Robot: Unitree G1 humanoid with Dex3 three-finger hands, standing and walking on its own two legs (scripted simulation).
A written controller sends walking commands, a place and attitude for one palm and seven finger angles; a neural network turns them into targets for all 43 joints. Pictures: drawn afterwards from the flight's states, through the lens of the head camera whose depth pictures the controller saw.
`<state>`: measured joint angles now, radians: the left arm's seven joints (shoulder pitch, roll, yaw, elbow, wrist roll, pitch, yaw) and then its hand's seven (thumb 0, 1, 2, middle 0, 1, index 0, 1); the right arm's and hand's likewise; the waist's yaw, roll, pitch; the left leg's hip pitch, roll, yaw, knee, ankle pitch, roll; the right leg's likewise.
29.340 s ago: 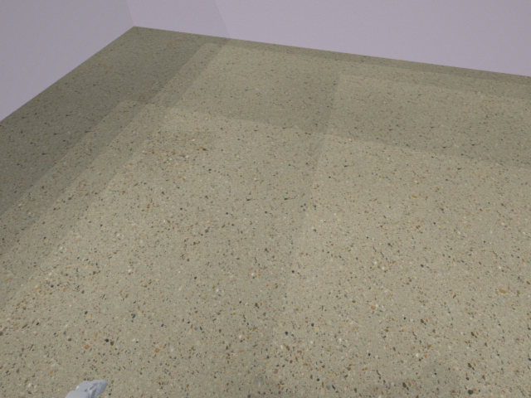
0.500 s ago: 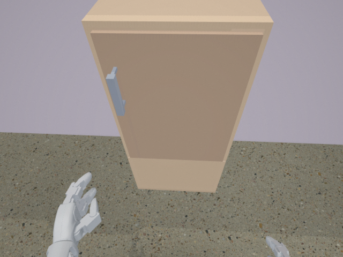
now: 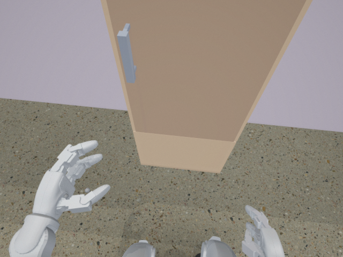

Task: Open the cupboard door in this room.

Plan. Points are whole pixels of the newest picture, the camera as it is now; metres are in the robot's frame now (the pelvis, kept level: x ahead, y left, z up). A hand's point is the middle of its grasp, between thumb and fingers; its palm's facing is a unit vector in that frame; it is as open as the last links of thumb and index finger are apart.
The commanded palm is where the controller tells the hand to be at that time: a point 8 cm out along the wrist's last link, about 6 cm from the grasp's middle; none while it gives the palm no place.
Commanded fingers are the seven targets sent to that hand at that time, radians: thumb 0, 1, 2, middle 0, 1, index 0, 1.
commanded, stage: raise the hand with hooked fingers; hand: left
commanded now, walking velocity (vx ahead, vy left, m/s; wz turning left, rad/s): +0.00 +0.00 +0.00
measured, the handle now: (129, 54) +0.59 +0.16 +0.12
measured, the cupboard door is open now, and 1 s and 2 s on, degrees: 0 0 0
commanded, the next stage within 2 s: move the hooked fingers beside the handle in 1.40 s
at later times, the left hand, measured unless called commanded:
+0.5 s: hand (59, 157) +0.28 +0.25 +0.10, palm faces -0.01 -1.00 -0.06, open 13.2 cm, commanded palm +0.26 +0.30 +0.11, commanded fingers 0.00 -0.50 0.30 -0.30 -1.20 -0.30 -1.20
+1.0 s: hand (40, 123) +0.33 +0.28 +0.15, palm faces -0.01 -1.00 -0.03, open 14.0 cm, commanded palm +0.29 +0.32 +0.14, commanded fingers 0.00 -0.50 0.30 -0.30 -1.20 -0.30 -1.20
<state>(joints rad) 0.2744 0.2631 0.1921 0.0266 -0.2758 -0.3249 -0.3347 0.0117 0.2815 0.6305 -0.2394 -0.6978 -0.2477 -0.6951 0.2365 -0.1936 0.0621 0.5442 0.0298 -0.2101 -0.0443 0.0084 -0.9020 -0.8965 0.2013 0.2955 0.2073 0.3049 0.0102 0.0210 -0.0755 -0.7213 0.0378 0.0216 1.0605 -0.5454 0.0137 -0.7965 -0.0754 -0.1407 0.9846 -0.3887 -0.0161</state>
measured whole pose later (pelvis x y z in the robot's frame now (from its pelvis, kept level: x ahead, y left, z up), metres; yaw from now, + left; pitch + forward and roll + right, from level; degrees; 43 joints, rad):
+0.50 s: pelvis +0.02 +0.01 +0.03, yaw +0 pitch +8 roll -2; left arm 0.15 0.34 0.33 0.16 -0.33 -0.26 -0.40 0.00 -0.30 0.38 -0.28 -1.07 -0.29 -1.07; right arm 0.25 -0.28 0.03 0.55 0.04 -0.25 -0.07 0.01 -0.90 -0.90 0.20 0.30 0.20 0.30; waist 0.01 0.01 -0.06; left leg -0.52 0.03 0.04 0.86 -0.49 0.02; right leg -0.60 -0.06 -0.13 0.80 -0.34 0.00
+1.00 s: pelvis +0.03 +0.00 +0.05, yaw -1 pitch +6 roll -1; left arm -0.12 0.45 0.46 0.43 -0.36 -0.17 -0.54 -0.01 -0.50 0.30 -0.29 -1.20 -0.30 -1.20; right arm 0.29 -0.29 0.05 0.58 0.04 -0.20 -0.09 0.01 -0.90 -0.90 0.20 0.30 0.21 0.30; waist 0.01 0.03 -0.04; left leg -0.40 0.03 0.06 0.73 -0.43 0.02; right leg -0.49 -0.05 -0.12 0.68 -0.29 0.00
